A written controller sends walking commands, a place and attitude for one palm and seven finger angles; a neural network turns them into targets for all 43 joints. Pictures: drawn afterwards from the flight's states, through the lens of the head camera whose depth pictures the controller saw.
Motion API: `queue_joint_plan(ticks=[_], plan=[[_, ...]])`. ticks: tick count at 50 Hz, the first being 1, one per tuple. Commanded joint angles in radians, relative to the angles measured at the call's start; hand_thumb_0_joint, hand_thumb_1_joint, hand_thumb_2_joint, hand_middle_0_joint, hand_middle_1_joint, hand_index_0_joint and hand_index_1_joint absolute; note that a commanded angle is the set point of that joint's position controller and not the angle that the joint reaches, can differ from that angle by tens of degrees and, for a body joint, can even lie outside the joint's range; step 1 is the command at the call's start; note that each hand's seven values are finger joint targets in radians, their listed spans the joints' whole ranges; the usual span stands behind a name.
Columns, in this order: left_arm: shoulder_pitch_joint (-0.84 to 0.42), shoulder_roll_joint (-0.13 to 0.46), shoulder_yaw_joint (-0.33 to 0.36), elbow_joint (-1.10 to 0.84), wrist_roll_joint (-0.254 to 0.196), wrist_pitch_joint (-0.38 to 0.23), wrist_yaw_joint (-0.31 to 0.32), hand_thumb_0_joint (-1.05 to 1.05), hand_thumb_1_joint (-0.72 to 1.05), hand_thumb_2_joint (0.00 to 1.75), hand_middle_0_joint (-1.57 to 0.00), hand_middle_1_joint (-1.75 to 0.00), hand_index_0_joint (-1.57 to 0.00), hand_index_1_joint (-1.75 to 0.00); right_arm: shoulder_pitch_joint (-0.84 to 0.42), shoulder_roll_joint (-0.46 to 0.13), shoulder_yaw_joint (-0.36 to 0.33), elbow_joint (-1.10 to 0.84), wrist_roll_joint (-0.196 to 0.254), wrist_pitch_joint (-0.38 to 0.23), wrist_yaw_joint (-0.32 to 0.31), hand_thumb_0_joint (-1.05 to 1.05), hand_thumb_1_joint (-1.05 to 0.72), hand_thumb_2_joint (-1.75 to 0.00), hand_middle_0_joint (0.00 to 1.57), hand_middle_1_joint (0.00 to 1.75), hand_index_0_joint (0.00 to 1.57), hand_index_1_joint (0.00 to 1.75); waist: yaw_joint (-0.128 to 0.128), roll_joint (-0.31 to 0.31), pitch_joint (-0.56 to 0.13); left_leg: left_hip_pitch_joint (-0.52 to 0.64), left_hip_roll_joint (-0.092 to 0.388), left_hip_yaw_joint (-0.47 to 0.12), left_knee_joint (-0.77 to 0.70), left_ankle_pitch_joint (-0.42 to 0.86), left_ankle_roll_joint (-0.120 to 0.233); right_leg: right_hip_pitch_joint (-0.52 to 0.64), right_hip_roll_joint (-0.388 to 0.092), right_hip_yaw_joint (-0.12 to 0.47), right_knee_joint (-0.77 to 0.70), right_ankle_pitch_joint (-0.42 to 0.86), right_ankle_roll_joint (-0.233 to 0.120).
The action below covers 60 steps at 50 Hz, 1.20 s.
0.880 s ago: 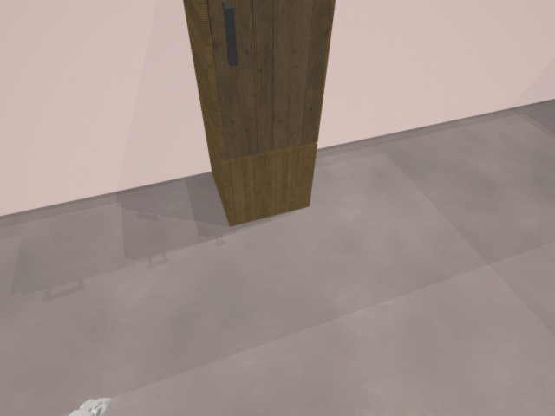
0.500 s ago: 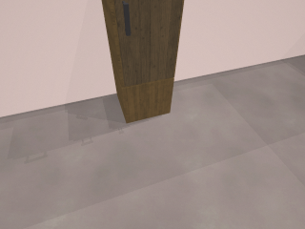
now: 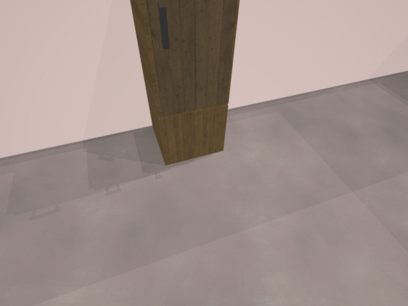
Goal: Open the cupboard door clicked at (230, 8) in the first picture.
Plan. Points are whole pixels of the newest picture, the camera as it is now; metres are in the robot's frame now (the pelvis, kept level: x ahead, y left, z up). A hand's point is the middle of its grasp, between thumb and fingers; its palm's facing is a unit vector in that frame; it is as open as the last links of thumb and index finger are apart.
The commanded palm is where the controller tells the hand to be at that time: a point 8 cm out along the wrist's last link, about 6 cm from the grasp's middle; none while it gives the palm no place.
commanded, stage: look at it before walking up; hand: left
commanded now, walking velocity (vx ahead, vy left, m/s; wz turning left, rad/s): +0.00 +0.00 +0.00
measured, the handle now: (163, 26) +1.06 +0.22 +0.11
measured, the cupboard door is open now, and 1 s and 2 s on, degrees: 0 0 0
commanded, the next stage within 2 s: walk to a spot facing it in 0.56 s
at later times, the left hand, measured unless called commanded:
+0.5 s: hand out of the picture +0.07 +0.25 -0.16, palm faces -0.03 -0.94 -0.34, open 7.4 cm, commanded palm none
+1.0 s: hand out of the picture +0.06 +0.20 -0.18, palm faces -0.13 -0.95 -0.28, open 7.4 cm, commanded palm none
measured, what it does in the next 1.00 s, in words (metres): stands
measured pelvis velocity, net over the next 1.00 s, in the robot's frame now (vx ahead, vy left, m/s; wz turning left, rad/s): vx -0.01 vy -0.01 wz -0.15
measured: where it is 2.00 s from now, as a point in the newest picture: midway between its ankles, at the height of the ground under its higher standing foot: outside the picture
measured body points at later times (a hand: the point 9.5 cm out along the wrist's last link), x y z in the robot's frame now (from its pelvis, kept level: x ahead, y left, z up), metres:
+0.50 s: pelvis +0.00 +0.00 +0.00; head +0.00 +0.00 +0.45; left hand +0.07 +0.30 -0.13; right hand +0.08 -0.29 -0.13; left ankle +0.00 +0.12 -0.74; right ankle +0.01 -0.12 -0.74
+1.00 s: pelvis -0.01 -0.01 -0.02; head +0.01 -0.02 +0.43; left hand +0.07 +0.25 -0.16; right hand +0.04 -0.28 -0.16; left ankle +0.00 +0.12 -0.74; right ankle +0.00 -0.11 -0.74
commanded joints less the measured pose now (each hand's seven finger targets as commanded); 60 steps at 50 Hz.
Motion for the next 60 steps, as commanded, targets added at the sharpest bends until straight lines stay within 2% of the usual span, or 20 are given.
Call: queue_joint_plan(ticks=[1, 11, 34, 35, 38, 43, 45, 46, 47, 48, 49, 51, 52, 53, 54, 55, 56, 57, 58, 60], plan=[[-0.046, 0.207, 0.043, -0.064, 0.000, -0.025, 0.009, 0.00, 0.90, 0.90, -0.20, -0.30, -0.20, -0.30, -0.057, -0.200, -0.040, -0.069, 0.001, -0.023, -0.013, 0.00, -0.90, -0.90, 0.20, 0.30, 0.20, 0.30, 0.009, -0.014, -0.026, -0.013, 0.103, -0.100, -0.076, 0.081, 0.034, -0.019, -0.118, 0.107, -0.093, 0.040, -0.033], [-0.042, 0.205, 0.044, -0.063, 0.001, -0.028, 0.009, 0.00, 0.90, 0.90, -0.20, -0.30, -0.20, -0.30, -0.053, -0.201, -0.041, -0.068, 0.002, -0.027, -0.013, 0.00, -0.90, -0.90, 0.20, 0.30, 0.20, 0.30, 0.007, -0.006, -0.060, 0.010, 0.108, -0.098, -0.075, 0.121, 0.034, 0.001, -0.119, 0.102, -0.086, 0.097, -0.032], [-0.035, 0.206, 0.044, -0.053, 0.001, -0.027, 0.009, 0.00, 0.90, 0.90, -0.20, -0.30, -0.20, -0.30, -0.070, -0.208, -0.039, -0.063, 0.002, -0.028, -0.017, 0.00, -0.90, -0.90, 0.20, 0.30, 0.20, 0.30, 0.009, 0.004, -0.048, 0.038, 0.115, -0.092, -0.087, 0.152, 0.032, 0.003, -0.118, 0.104, -0.094, 0.148, -0.032], [-0.039, 0.201, 0.046, -0.059, 0.001, -0.021, 0.008, 0.00, 0.90, 0.90, -0.20, -0.30, -0.20, -0.30, -0.057, -0.202, -0.041, -0.064, 0.001, -0.027, -0.019, 0.00, -0.90, -0.90, 0.20, 0.30, 0.20, 0.30, 0.006, 0.009, -0.051, 0.044, 0.120, -0.079, -0.074, 0.160, 0.029, -0.003, -0.114, 0.108, -0.080, 0.173, -0.032], [0.019, 0.099, 0.033, -0.063, 0.000, 0.012, 0.014, 0.00, 0.90, 0.90, -0.20, -0.30, -0.20, -0.30, 0.010, -0.088, -0.027, -0.068, 0.000, -0.004, -0.025, 0.00, -0.90, -0.90, 0.20, 0.30, 0.20, 0.30, 0.001, -0.003, -0.042, 0.037, 0.126, -0.029, -0.018, 0.154, 0.011, -0.054, -0.108, 0.121, -0.019, 0.226, -0.019], [0.042, 0.099, 0.055, -0.126, 0.007, 0.036, 0.005, 0.00, 0.90, 0.90, -0.20, -0.30, -0.20, -0.30, 0.024, -0.113, -0.059, -0.131, -0.003, 0.014, -0.034, 0.00, -0.90, -0.90, 0.20, 0.30, 0.20, 0.30, 0.000, 0.026, -0.035, 0.023, 0.173, -0.026, 0.018, 0.105, 0.032, -0.161, -0.061, 0.127, 0.105, 0.214, -0.018], [0.054, 0.081, 0.061, -0.147, 0.007, 0.040, -0.001, 0.00, 0.90, 0.90, -0.20, -0.30, -0.20, -0.30, 0.013, -0.123, -0.072, -0.156, -0.004, 0.016, -0.036, 0.00, -0.90, -0.90, 0.20, 0.30, 0.20, 0.30, 0.006, 0.087, -0.027, 0.005, 0.221, -0.051, -0.003, 0.083, 0.058, -0.200, -0.025, 0.096, 0.193, 0.150, -0.008], [0.060, 0.072, 0.064, -0.155, 0.007, 0.043, -0.004, 0.00, 0.90, 0.90, -0.20, -0.30, -0.20, -0.30, 0.012, -0.130, -0.077, -0.166, -0.003, 0.016, -0.035, 0.00, -0.90, -0.90, 0.20, 0.30, 0.20, 0.30, 0.007, 0.123, -0.030, -0.019, 0.262, -0.070, -0.019, 0.092, 0.084, -0.201, -0.008, 0.072, 0.275, 0.069, -0.002], [0.074, 0.055, 0.067, -0.165, 0.008, 0.047, -0.007, 0.00, 0.90, 0.90, -0.20, -0.30, -0.20, -0.30, 0.002, -0.130, -0.083, -0.176, -0.004, 0.013, -0.034, 0.00, -0.90, -0.90, 0.20, 0.30, 0.20, 0.30, 0.015, 0.168, -0.034, -0.027, 0.310, -0.091, -0.040, 0.143, 0.120, -0.216, 0.007, 0.034, 0.372, -0.109, 0.008], [0.082, 0.039, 0.071, -0.172, 0.008, 0.050, -0.008, 0.00, 0.90, 0.90, -0.20, -0.30, -0.20, -0.30, -0.009, -0.128, -0.087, -0.185, -0.005, 0.010, -0.033, 0.00, -0.90, -0.90, 0.20, 0.30, 0.20, 0.30, 0.020, 0.197, -0.026, -0.034, 0.347, -0.091, -0.051, 0.198, 0.154, -0.231, 0.003, 0.003, 0.449, -0.233, 0.017], [0.092, 0.032, 0.075, -0.181, 0.007, 0.051, -0.010, 0.00, 0.90, 0.90, -0.20, -0.30, -0.20, -0.30, -0.017, -0.121, -0.089, -0.198, -0.006, 0.008, -0.033, 0.00, -0.90, -0.90, 0.20, 0.30, 0.20, 0.30, 0.024, 0.204, -0.030, -0.052, 0.362, -0.080, -0.032, 0.252, 0.167, -0.213, -0.018, 0.007, 0.464, -0.275, 0.016], [0.150, 0.024, 0.084, -0.179, 0.010, 0.046, -0.014, 0.00, 0.90, 0.90, -0.20, -0.30, -0.20, -0.30, -0.050, -0.115, -0.095, -0.218, -0.010, 0.012, -0.033, 0.00, -0.90, -0.90, 0.20, 0.30, 0.20, 0.30, 0.059, 0.148, -0.034, -0.112, 0.337, -0.001, 0.079, 0.238, 0.126, -0.121, -0.033, -0.007, 0.353, -0.202, 0.009], [0.206, 0.027, 0.091, -0.166, 0.012, 0.039, -0.015, 0.00, 0.90, 0.90, -0.20, -0.30, -0.20, -0.30, -0.065, -0.106, -0.095, -0.222, -0.008, 0.017, -0.031, 0.00, -0.90, -0.90, 0.20, 0.30, 0.20, 0.30, 0.092, 0.086, -0.029, -0.174, 0.283, 0.056, 0.210, 0.158, 0.073, -0.042, -0.037, -0.002, 0.207, -0.057, 0.006], [0.234, 0.107, 0.106, -0.167, 0.024, 0.022, -0.006, 0.00, 0.90, 0.90, -0.20, -0.30, -0.20, -0.30, -0.033, -0.042, -0.086, -0.236, -0.002, 0.029, -0.026, 0.00, -0.90, -0.90, 0.20, 0.30, 0.20, 0.30, 0.090, -0.194, -0.026, -0.295, 0.136, 0.149, 0.475, -0.111, -0.017, -0.001, -0.180, 0.252, -0.021, 0.117, -0.039], [0.251, 0.178, 0.115, -0.175, 0.019, 0.015, 0.006, 0.00, 0.90, 0.90, -0.20, -0.30, -0.20, -0.30, -0.049, 0.013, -0.072, -0.274, -0.002, 0.031, -0.021, 0.00, -0.90, -0.90, 0.20, 0.30, 0.20, 0.30, 0.088, -0.368, -0.010, -0.446, 0.025, 0.090, 0.682, -0.394, -0.052, -0.029, -0.359, 0.590, -0.147, 0.243, -0.131], [0.246, 0.159, 0.115, -0.181, 0.009, 0.020, 0.014, 0.00, 0.90, 0.90, -0.20, -0.30, -0.20, -0.30, -0.051, -0.018, -0.078, -0.272, -0.003, 0.037, -0.023, 0.00, -0.90, -0.90, 0.20, 0.30, 0.20, 0.30, 0.085, -0.257, -0.022, -0.431, 0.055, -0.020, 0.745, -0.348, -0.035, -0.039, -0.349, 0.539, -0.184, 0.030, -0.177], [0.212, 0.117, 0.116, -0.190, 0.007, 0.016, 0.017, 0.00, 0.90, 0.90, -0.20, -0.30, -0.20, -0.30, -0.057, -0.026, -0.083, -0.262, -0.007, 0.039, -0.016, 0.00, -0.90, -0.90, 0.20, 0.30, 0.20, 0.30, 0.075, -0.259, 0.010, -0.460, 0.072, -0.029, 0.760, -0.274, -0.031, -0.070, -0.285, 0.544, -0.233, -0.190, -0.126], [0.172, 0.094, 0.112, -0.200, 0.006, 0.012, 0.014, 0.00, 0.90, 0.90, -0.20, -0.30, -0.20, -0.30, -0.056, -0.031, -0.085, -0.254, -0.008, 0.031, -0.012, 0.00, -0.90, -0.90, 0.20, 0.30, 0.20, 0.30, 0.057, -0.188, 0.031, -0.481, 0.084, -0.040, 0.767, -0.196, -0.033, -0.065, -0.256, 0.528, -0.228, -0.262, -0.124], [0.154, 0.073, 0.104, -0.205, 0.003, 0.003, 0.009, 0.00, 0.90, 0.90, -0.20, -0.30, -0.20, -0.30, -0.049, -0.035, -0.087, -0.245, -0.013, 0.024, -0.006, 0.00, -0.90, -0.90, 0.20, 0.30, 0.20, 0.30, 0.045, -0.131, 0.028, -0.465, 0.092, -0.034, 0.758, -0.133, -0.040, -0.063, -0.224, 0.476, -0.213, -0.250, -0.125], [0.183, 0.055, 0.102, -0.197, 0.002, -0.016, 0.004, 0.00, 0.90, 0.90, -0.20, -0.30, -0.20, -0.30, -0.028, -0.018, -0.088, -0.235, -0.018, 0.018, 0.000, 0.00, -0.90, -0.90, 0.20, 0.30, 0.20, 0.30, 0.040, -0.088, -0.018, -0.462, 0.085, -0.023, 0.728, -0.081, -0.050, -0.004, -0.190, 0.431, -0.198, -0.198, -0.138]])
